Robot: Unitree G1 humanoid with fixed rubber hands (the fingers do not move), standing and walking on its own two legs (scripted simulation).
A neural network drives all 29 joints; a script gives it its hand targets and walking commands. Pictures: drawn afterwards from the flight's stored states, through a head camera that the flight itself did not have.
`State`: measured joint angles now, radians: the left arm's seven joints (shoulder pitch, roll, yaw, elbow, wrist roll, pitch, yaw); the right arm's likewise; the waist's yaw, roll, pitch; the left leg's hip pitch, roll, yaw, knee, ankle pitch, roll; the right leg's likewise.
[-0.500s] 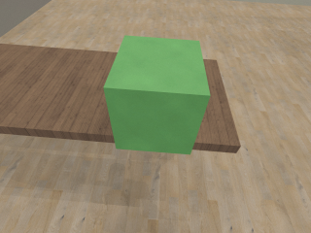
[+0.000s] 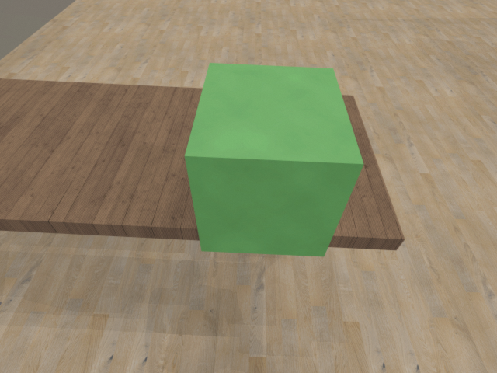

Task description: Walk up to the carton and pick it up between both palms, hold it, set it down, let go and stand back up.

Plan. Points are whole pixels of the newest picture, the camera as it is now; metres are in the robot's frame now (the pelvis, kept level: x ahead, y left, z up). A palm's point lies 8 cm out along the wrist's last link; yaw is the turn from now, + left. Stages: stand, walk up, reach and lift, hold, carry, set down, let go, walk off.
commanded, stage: walk up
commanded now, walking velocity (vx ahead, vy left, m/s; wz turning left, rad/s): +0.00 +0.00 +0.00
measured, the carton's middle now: (267, 160) +0.50 -0.03 +0.07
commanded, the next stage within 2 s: stand in 0.04 s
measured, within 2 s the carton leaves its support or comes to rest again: neither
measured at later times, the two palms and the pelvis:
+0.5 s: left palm out of the picture +0.00 +0.22 -0.16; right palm out of the picture +0.00 -0.19 -0.14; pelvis +0.01 +0.02 +0.00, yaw +0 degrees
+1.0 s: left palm out of the picture -0.01 +0.23 -0.16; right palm out of the picture -0.02 -0.16 -0.15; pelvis +0.02 +0.04 +0.00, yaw +1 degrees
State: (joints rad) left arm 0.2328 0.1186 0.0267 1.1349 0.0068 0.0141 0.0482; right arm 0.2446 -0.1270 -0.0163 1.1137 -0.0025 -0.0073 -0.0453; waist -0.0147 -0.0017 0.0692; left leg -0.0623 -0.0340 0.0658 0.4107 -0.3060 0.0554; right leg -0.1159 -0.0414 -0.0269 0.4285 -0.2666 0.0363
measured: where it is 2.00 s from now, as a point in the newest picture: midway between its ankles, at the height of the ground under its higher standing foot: outside the picture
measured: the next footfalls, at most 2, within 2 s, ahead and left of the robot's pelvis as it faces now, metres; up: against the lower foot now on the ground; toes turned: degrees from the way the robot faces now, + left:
none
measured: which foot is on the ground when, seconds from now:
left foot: down 0.00-1.00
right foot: down 0.00-1.00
